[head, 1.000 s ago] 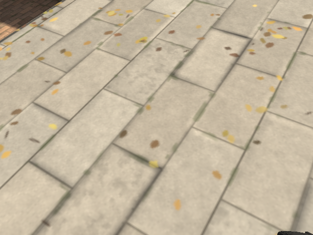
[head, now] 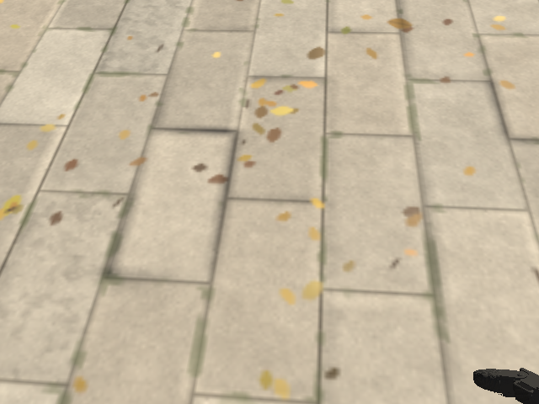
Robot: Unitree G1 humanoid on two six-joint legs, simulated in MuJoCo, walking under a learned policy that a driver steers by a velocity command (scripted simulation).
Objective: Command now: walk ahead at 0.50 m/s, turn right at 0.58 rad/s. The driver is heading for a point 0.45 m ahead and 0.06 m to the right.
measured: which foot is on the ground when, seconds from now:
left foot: up 0.00-0.08, down 0.10-0.60, up 0.62-0.94, down 0.96-1.00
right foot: down 0.00-0.10, up 0.12-0.58, down 0.60-1.00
